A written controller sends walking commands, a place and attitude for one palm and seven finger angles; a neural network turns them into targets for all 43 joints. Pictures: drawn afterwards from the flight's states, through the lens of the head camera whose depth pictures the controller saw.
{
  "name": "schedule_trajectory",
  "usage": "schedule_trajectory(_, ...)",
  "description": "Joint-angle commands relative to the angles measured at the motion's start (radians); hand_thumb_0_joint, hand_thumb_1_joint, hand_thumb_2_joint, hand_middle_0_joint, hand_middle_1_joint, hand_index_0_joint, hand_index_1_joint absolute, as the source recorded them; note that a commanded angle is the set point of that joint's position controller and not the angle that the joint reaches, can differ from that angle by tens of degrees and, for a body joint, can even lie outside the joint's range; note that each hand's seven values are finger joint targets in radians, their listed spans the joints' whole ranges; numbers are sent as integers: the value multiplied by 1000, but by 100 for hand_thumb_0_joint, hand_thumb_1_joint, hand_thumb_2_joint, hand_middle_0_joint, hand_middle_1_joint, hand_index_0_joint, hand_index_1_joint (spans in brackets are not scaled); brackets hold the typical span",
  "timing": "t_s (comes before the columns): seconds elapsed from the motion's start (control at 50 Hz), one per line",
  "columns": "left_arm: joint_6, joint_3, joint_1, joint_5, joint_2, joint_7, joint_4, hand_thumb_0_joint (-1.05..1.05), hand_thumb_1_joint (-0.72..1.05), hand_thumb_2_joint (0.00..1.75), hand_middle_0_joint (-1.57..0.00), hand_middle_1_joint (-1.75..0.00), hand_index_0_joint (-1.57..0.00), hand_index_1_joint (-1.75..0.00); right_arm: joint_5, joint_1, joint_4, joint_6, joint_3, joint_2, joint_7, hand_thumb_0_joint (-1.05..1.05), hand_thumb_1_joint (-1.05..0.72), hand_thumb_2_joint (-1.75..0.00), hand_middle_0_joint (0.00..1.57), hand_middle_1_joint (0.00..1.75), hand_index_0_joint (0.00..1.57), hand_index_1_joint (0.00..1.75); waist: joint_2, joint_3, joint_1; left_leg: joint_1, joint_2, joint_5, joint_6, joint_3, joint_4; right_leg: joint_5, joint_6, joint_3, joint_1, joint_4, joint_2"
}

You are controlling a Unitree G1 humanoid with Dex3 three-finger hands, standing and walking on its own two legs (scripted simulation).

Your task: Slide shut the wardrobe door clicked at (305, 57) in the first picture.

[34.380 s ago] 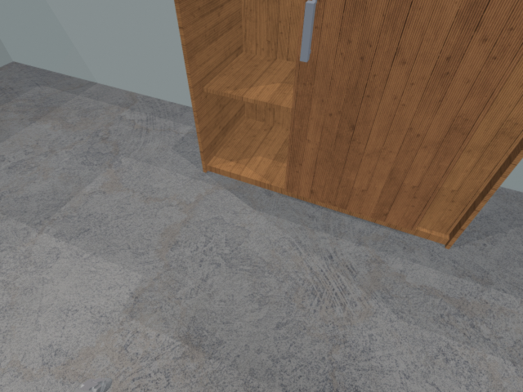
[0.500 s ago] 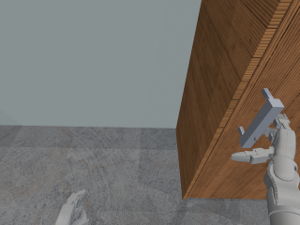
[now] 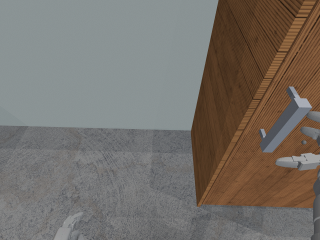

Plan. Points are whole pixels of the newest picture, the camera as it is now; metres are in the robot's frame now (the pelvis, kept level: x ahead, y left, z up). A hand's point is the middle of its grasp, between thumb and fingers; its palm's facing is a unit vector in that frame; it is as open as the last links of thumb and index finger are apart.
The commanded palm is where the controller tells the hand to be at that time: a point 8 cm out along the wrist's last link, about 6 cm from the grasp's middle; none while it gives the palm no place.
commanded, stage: slip the hand off the handle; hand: right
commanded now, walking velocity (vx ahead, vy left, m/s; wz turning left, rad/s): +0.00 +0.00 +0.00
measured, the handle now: (278, 121) +0.38 -0.27 +0.11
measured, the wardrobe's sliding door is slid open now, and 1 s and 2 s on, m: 0.00 0.00 0.00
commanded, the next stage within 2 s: draw the hand back to the body in 0.64 s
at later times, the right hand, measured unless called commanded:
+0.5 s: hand out of the picture +0.24 -0.32 +0.08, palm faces +0.42 +0.88 -0.23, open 14.7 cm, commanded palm +0.20 -0.35 +0.10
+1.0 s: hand out of the picture +0.21 -0.29 +0.12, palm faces +0.07 +0.99 -0.10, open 14.7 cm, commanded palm +0.17 -0.34 +0.12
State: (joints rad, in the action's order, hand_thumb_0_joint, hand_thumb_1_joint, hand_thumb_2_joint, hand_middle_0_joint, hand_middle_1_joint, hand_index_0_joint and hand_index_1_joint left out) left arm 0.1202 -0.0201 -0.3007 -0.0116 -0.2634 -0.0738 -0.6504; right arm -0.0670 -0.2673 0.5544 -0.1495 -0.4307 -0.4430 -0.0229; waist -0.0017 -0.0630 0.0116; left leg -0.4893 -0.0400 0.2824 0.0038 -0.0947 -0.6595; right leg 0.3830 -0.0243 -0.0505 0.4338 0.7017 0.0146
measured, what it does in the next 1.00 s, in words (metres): stands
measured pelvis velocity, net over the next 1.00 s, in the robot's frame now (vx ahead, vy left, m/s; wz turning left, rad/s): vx -0.01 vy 0.01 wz -0.02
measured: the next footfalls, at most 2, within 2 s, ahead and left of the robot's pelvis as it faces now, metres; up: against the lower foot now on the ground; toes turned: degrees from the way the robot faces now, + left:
none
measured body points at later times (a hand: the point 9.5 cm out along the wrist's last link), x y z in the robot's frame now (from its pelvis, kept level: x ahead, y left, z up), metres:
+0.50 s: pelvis +0.00 +0.00 +0.00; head +0.00 +0.00 +0.45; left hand +0.18 +0.23 -0.08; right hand +0.21 -0.36 +0.10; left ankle +0.03 +0.12 -0.72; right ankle -0.02 -0.10 -0.72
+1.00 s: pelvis -0.01 +0.01 -0.01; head -0.02 +0.01 +0.44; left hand +0.17 +0.25 -0.07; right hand +0.20 -0.34 +0.12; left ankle +0.03 +0.12 -0.72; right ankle -0.02 -0.10 -0.72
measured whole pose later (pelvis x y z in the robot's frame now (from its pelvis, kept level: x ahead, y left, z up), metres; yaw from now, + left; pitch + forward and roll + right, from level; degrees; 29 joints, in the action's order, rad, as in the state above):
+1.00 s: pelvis -0.01 +0.01 -0.01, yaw -1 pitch +2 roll +2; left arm 0.27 -0.06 -0.27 -0.05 -0.28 -0.12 -0.62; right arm -0.39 0.13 0.17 -0.11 -0.48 -0.47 -0.53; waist 0.04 -0.07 0.05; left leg -0.42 -0.02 0.31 0.02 -0.13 -0.70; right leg 0.42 -0.01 -0.01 0.40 0.78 0.04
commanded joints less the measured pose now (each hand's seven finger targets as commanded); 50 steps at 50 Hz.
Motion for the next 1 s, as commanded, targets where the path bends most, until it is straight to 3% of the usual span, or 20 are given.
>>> schedule_trajectory(0.0,49,67,23,-7,-154,-3,151,0,90,90,-20,-30,-20,-30,-28,-171,-277,-79,-64,-268,-20,0,55,-20,25,115,25,115,90,-299,36,211,36,-231,29,44,39,-385,20,65,-67,-100,-12)
schedule_trajectory(0.02,51,69,27,-9,-153,2,161,0,90,90,-20,-30,-20,-30,-36,-105,-288,-72,-62,-252,-28,0,55,-20,25,115,25,115,94,-296,48,209,36,-234,26,43,39,-390,19,60,-67,-100,-11)
schedule_trajectory(0.14,55,63,57,-16,-155,-2,177,0,90,90,-20,-30,-20,-30,-79,-30,-354,-46,-123,-276,-29,0,55,-20,25,115,25,115,30,-190,41,178,36,-140,20,42,61,-261,8,65,-5,-122,-13)
schedule_trajectory(0.22,69,61,69,-6,-147,-5,182,0,90,90,-20,-30,-20,-30,-65,-24,-472,-68,-112,-272,-20,0,55,-20,25,115,25,115,104,-203,39,158,39,-119,25,44,51,-263,13,74,-38,-117,-14)
schedule_trajectory(0.28,86,61,73,-4,-142,-8,181,0,90,90,-20,-30,-20,-30,-66,39,-544,-85,-72,-228,-29,0,55,-20,25,115,25,115,137,-218,35,140,43,-134,27,35,37,-302,25,84,-76,-107,-12)
schedule_trajectory(0.34,99,57,82,-6,-139,-14,179,0,90,90,-20,-30,-20,-30,-89,86,-570,-71,-37,-181,-43,0,55,-20,25,115,25,115,115,-188,30,130,43,-117,25,27,42,-269,29,93,-71,-111,-11)
schedule_trajectory(0.4,104,56,86,-12,-143,-22,179,0,90,90,-20,-30,-20,-30,-109,157,-570,-36,-75,-204,-48,0,55,-20,25,115,25,115,71,-158,39,140,40,-86,25,27,57,-218,25,91,-39,-119,-14)
schedule_trajectory(0.46,112,47,104,-15,-132,-23,194,0,90,90,-20,-30,-20,-30,-106,190,-597,3,-57,-177,-46,0,55,-20,25,115,25,115,87,-127,49,136,36,-88,25,22,54,-218,29,92,-30,-128,-19)
schedule_trajectory(0.48,114,49,100,-15,-131,-24,194,0,90,90,-20,-30,-20,-30,-103,207,-612,6,-82,-198,-41,0,55,-20,25,115,25,115,80,-141,57,147,36,-91,26,21,52,-228,31,93,-33,-130,-17)
schedule_trajectory(0.52,120,47,101,-10,-126,-22,204,0,90,90,-20,-30,-20,-30,-102,242,-669,5,-67,-177,-35,0,55,-20,25,115,25,115,75,-158,54,158,37,-115,24,22,50,-252,27,87,-42,-117,-21)
schedule_trajectory(0.54,122,48,99,-9,-125,-21,202,0,90,90,-20,-30,-20,-30,-104,278,-670,5,-92,-193,-33,0,55,-20,25,115,25,115,84,-158,64,163,38,-128,25,23,47,-266,30,85,-40,-114,-21)
schedule_trajectory(0.62,126,46,100,-8,-121,-18,204,0,90,90,-20,-30,-20,-30,-123,370,-703,-5,-104,-182,-49,0,55,-20,25,115,25,115,66,-136,60,157,37,-125,21,27,51,-250,25,78,-14,-101,-23)
schedule_trajectory(0.7,133,45,100,-9,-125,-32,185,0,90,90,-20,-30,-20,-30,-141,294,-686,-8,-134,-218,-67,0,55,-20,25,115,25,115,69,-94,39,127,33,-49,18,41,69,-174,19,80,16,-93,-24)
schedule_trajectory(0.74,145,43,110,-12,-125,-40,180,0,90,90,-20,-30,-20,-30,-142,235,-689,-11,-110,-209,-79,0,55,-20,25,115,25,115,109,-94,31,110,28,-16,18,48,70,-143,15,80,11,-89,-29)
schedule_trajectory(0.76,162,32,99,-27,-141,-50,172,0,90,90,-20,-30,-20,-30,-233,207,-686,-40,-40,-144,-196,0,55,-20,25,115,25,115,106,-100,-18,126,32,-26,21,57,77,-135,15,83,-17,-75,-23)
schedule_trajectory(0.78,173,33,103,-31,-146,-62,167,0,90,90,-20,-30,-20,-30,-252,175,-684,-56,-89,-225,-256,0,55,-20,25,115,25,115,104,-134,10,151,32,-25,24,69,72,-127,10,85,-6,-63,-23)
schedule_trajectory(0.82,184,33,105,-30,-150,-72,173,0,90,90,-20,-30,-20,-30,-288,170,-672,-59,-147,-294,-325,0,55,-20,25,115,25,115,71,-190,26,218,21,-33,24,101,78,-144,5,88,15,-48,-20)
schedule_trajectory(0.84,196,27,115,-34,-149,-73,179,0,90,90,-20,-30,-20,-30,-302,153,-676,-59,-118,-270,-365,0,55,-20,25,115,25,115,85,-192,22,225,20,-57,25,97,71,-159,4,88,0,-49,-20)
schedule_trajectory(0.9,221,24,113,-41,-156,-64,191,0,90,90,-20,-30,-20,-30,-349,249,-592,-42,-179,-317,-476,0,55,-20,25,115,25,115,102,-180,42,259,20,-124,33,111,64,-206,8,90,5,-39,-14)
schedule_trajectory(0.98,227,15,118,-51,-161,-43,234,0,90,90,-20,-30,-20,-30,-409,318,-497,21,-245,-361,-606,0,55,-20,25,115,25,115,47,-112,61,261,15,-129,28,123,73,-213,5,93,44,-47,-7)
